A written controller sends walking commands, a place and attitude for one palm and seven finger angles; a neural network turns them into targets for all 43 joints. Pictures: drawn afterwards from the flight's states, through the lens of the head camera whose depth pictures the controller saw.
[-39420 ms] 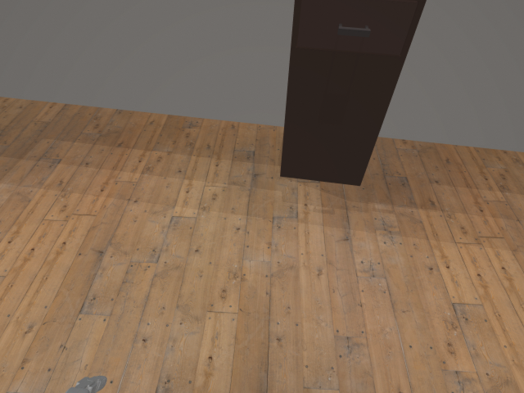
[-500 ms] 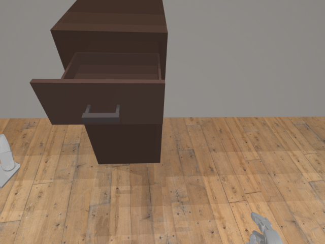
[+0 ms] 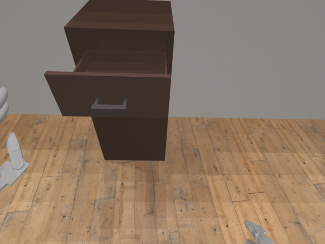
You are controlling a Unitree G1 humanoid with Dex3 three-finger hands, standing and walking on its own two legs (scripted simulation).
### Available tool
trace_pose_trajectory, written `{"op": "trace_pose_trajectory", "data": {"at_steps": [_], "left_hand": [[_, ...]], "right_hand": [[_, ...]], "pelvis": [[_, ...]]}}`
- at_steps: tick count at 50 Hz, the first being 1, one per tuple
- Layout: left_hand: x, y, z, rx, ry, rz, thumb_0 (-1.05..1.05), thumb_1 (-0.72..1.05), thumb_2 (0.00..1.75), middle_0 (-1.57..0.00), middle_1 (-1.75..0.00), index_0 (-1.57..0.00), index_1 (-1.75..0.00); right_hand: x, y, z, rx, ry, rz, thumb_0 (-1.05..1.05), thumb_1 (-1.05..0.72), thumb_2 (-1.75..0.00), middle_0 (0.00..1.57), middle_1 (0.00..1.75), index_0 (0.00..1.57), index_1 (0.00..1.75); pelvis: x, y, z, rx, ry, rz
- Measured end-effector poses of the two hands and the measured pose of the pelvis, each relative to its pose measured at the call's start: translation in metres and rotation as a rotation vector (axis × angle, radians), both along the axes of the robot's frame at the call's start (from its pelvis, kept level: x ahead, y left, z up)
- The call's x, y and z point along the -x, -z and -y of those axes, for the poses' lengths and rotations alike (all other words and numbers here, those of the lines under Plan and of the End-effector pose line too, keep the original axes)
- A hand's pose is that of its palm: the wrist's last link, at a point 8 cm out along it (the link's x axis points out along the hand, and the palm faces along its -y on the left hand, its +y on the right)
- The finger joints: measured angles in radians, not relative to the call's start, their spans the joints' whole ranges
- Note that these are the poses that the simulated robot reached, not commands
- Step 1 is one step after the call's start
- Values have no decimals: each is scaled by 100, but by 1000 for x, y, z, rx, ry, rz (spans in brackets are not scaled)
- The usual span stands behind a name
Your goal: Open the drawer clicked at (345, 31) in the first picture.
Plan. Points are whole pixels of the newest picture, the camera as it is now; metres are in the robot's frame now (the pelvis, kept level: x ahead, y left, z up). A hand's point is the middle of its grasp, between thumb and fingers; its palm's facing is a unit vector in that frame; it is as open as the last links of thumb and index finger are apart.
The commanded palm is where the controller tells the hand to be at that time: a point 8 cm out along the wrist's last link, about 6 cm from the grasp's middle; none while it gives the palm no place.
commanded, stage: stop stepping back and stand still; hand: left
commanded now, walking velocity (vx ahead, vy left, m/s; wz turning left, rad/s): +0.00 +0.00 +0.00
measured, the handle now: (110, 104) +0.53 +0.20 +0.05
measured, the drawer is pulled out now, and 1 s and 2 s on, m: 0.29 0.29 0.29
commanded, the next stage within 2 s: let the arm hang, fingers relaxed in 0.02 s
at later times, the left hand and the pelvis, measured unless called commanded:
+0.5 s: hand out of the picture +0.06 +0.18 -0.16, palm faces +0.08 -0.98 -0.17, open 6.8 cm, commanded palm none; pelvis -0.01 +0.00 +0.00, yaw +2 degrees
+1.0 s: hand out of the picture +0.01 +0.18 -0.16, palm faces +0.03 -0.98 -0.21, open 7.4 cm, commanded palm none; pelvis -0.01 +0.01 +0.01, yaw +0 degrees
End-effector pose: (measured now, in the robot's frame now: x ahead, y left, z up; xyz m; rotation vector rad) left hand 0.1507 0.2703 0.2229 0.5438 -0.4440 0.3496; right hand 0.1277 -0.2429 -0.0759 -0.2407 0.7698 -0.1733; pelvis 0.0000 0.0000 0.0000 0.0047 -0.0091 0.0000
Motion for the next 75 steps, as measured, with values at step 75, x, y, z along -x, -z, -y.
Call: {"op": "trace_pose_trajectory", "data": {"at_steps": [75], "left_hand": [[144, 354, 46, 613, -300, -1759, 0, 91, 90, -20, -30, -20, -30]], "right_hand": [[150, 66, -43, -170, 143, -658, 0, -91, -90, 20, 30, 20, 30]], "pelvis": [[-6, -11, -6, -2, 14, 27]]}}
